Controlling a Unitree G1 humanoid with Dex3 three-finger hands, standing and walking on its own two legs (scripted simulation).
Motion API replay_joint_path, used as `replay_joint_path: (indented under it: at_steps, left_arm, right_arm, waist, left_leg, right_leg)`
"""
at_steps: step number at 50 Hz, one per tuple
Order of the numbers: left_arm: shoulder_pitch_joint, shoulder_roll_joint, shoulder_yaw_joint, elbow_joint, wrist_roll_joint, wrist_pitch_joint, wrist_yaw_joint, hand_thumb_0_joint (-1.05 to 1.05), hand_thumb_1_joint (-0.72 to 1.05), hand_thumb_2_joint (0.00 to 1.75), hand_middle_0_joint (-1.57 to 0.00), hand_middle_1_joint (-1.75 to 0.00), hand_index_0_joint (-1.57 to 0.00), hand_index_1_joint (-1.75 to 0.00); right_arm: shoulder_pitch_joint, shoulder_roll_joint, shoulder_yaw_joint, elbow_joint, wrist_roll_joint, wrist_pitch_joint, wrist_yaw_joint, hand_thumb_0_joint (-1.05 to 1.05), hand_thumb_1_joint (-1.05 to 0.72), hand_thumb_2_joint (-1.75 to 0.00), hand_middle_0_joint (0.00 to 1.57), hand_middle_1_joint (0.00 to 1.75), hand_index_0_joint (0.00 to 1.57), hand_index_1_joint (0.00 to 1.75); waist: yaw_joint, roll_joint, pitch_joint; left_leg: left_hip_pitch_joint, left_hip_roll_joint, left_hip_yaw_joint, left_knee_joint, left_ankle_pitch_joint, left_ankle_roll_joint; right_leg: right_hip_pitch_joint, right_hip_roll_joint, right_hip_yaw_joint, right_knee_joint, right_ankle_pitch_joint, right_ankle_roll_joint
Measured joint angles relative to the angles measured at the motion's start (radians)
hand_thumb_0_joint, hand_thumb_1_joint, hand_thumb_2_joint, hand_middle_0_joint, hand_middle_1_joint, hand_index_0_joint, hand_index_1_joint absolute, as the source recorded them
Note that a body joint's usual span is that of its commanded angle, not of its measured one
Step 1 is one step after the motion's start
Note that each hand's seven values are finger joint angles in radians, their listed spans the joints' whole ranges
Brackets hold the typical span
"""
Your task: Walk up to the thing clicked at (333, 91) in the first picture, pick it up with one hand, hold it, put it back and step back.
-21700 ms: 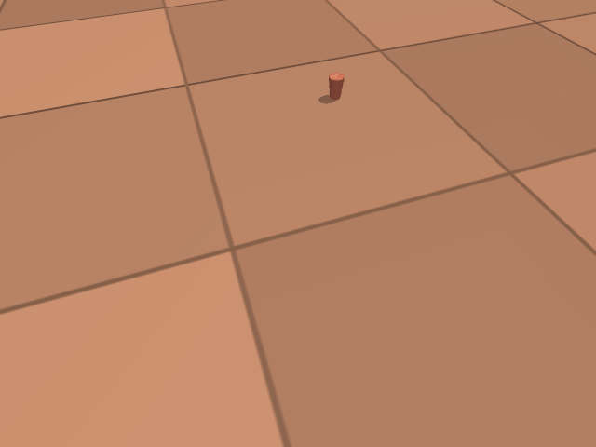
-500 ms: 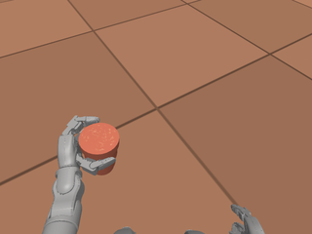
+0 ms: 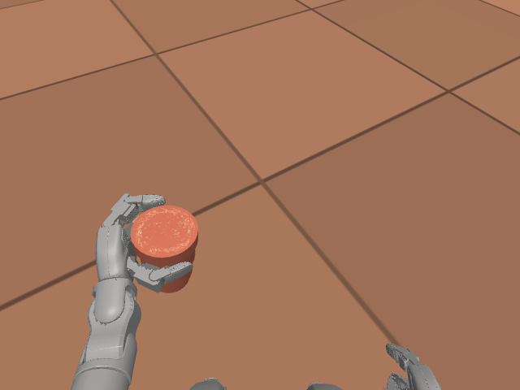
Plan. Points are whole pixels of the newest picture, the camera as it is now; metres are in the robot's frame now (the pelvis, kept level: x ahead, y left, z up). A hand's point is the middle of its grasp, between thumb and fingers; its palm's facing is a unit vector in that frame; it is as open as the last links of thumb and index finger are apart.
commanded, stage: hold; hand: left
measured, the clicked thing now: (168, 255) +0.32 +0.16 +0.01
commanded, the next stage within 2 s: crouch in 0.04 s
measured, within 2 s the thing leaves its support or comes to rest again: neither
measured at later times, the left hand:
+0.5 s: hand (163, 258) +0.33 +0.17 -0.02, palm faces +0.21 -0.98 -0.02, open 12.2 cm
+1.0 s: hand (176, 290) +0.37 +0.21 -0.27, palm faces +0.29 -0.96 -0.04, open 12.2 cm
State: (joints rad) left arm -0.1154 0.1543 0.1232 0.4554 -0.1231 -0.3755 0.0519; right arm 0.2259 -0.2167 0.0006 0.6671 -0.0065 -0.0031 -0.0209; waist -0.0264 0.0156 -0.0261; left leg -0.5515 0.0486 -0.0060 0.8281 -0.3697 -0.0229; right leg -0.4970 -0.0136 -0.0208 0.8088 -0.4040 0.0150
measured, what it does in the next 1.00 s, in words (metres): lowers itself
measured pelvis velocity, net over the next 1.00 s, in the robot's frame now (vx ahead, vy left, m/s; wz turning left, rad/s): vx -0.05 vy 0.00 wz -0.06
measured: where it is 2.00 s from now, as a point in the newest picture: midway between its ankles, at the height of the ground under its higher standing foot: outside the picture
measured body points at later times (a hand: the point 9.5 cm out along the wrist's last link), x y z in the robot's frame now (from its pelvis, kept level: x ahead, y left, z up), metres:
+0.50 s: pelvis -0.01 +0.00 -0.02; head +0.07 +0.01 +0.42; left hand +0.32 +0.22 -0.02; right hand +0.12 -0.25 -0.14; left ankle +0.03 +0.13 -0.70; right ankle +0.01 -0.13 -0.70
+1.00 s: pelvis -0.05 +0.00 -0.23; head +0.14 +0.02 +0.18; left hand +0.35 +0.26 -0.26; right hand +0.07 -0.26 -0.37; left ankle +0.03 +0.13 -0.70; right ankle +0.00 -0.13 -0.70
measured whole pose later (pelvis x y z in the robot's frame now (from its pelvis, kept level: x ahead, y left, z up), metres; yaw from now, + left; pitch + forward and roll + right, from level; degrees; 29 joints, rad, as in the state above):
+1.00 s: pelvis -0.05 +0.00 -0.23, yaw -3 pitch +33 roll -4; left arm -0.50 0.26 0.39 0.98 -0.09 -0.80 0.03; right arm 0.09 -0.24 -0.01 0.73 -0.11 0.00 0.09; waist -0.07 0.00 -0.19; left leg -1.77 0.06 -0.07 1.84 -0.65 -0.03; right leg -1.70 0.01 -0.03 1.82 -0.70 0.02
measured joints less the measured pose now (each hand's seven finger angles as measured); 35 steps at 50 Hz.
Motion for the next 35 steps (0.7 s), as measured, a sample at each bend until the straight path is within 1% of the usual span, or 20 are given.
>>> replay_joint_path:
  at_steps: [5,12,14,18,22,26,29,31,35]
  left_arm:
    - [-0.004,0.002,0.016,0.006,-0.001,-0.007,-0.004,0.01,-0.61,0.91,-0.72,-1.02,-0.61,-1.02]
    - [0.020,0.008,0.002,0.000,0.001,-0.010,-0.007,0.01,-0.61,0.91,-0.72,-1.02,-0.61,-1.02]
    - [0.013,0.005,0.001,0.016,-0.001,-0.019,-0.003,0.01,-0.61,0.91,-0.72,-1.02,-0.61,-1.02]
    - [-0.023,-0.008,0.019,0.074,-0.002,-0.048,0.006,0.01,-0.61,0.91,-0.71,-1.02,-0.61,-1.02]
    - [-0.068,-0.006,0.038,0.146,0.014,-0.101,0.005,0.01,-0.61,0.91,-0.71,-1.02,-0.60,-1.02]
    - [-0.113,-0.005,0.077,0.236,0.021,-0.177,0.003,0.01,-0.61,0.91,-0.71,-1.03,-0.60,-1.03]
    - [-0.144,0.003,0.108,0.297,0.021,-0.250,0.005,0.01,-0.61,0.91,-0.71,-1.03,-0.60,-1.03]
    - [-0.165,0.016,0.120,0.336,0.022,-0.301,0.005,0.01,-0.61,0.91,-0.71,-1.03,-0.60,-1.03]
    - [-0.214,0.048,0.137,0.388,0.029,-0.366,0.001,0.01,-0.61,0.91,-0.71,-1.03,-0.60,-1.03]
  right_arm:
    - [-0.009,0.003,0.000,-0.006,-0.001,0.000,0.002,0.01,-0.91,-0.90,0.20,0.30,0.20,0.30]
    - [-0.007,-0.002,0.001,-0.002,-0.002,-0.004,-0.001,0.01,-0.91,-0.90,0.20,0.30,0.20,0.30]
    - [-0.008,-0.003,0.001,0.001,-0.003,-0.005,0.000,0.01,-0.91,-0.90,0.20,0.30,0.20,0.30]
    - [-0.022,0.000,-0.001,0.006,-0.008,-0.011,0.007,0.01,-0.91,-0.90,0.20,0.30,0.20,0.30]
    - [-0.040,0.004,-0.008,0.005,-0.019,-0.019,0.018,0.01,-0.90,-0.90,0.20,0.30,0.20,0.30]
    - [-0.047,0.000,-0.017,0.008,-0.034,-0.026,0.033,0.01,-0.90,-0.90,0.20,0.30,0.20,0.30]
    - [-0.047,-0.008,-0.024,0.015,-0.046,-0.033,0.046,0.01,-0.90,-0.90,0.20,0.30,0.20,0.30]
    - [-0.046,-0.015,-0.027,0.019,-0.055,-0.037,0.055,0.00,-0.90,-0.90,0.20,0.30,0.20,0.30]
    - [-0.057,-0.027,-0.029,0.031,-0.069,-0.035,0.067,0.00,-0.90,-0.90,0.20,0.30,0.20,0.30]
  waist:
    - [0.000,-0.003,0.007]
    - [0.004,0.000,-0.002]
    - [0.004,-0.001,-0.006]
    - [0.000,-0.009,-0.005]
    - [-0.008,-0.021,0.001]
    - [-0.018,-0.028,-0.018]
    - [-0.027,-0.032,-0.054]
    - [-0.034,-0.031,-0.084]
    - [-0.043,-0.026,-0.131]
  left_leg:
    - [-0.007,0.001,0.000,0.001,0.004,-0.001]
    - [-0.009,-0.001,-0.004,0.002,0.003,-0.001]
    - [-0.015,-0.002,-0.006,0.006,0.002,-0.001]
    - [-0.054,-0.002,-0.008,0.029,-0.002,-0.001]
    - [-0.130,-0.002,-0.009,0.079,-0.013,-0.002]
    - [-0.261,0.001,-0.013,0.173,-0.040,-0.002]
    - [-0.404,0.004,-0.020,0.283,-0.077,-0.004]
    - [-0.513,0.005,-0.028,0.374,-0.109,-0.006]
    - [-0.722,0.009,-0.042,0.564,-0.177,-0.009]
  right_leg:
    - [-0.008,0.001,0.000,0.005,0.002,-0.002]
    - [-0.008,0.000,-0.004,0.004,0.000,-0.001]
    - [-0.014,-0.001,-0.005,0.008,-0.002,-0.001]
    - [-0.053,-0.002,-0.006,0.034,-0.007,-0.002]
    - [-0.131,-0.002,-0.004,0.088,-0.021,-0.003]
    - [-0.261,0.001,-0.005,0.181,-0.048,-0.005]
    - [-0.401,0.003,-0.007,0.290,-0.086,-0.006]
    - [-0.507,0.004,-0.009,0.379,-0.119,-0.004]
    - [-0.711,0.009,-0.013,0.564,-0.187,-0.003]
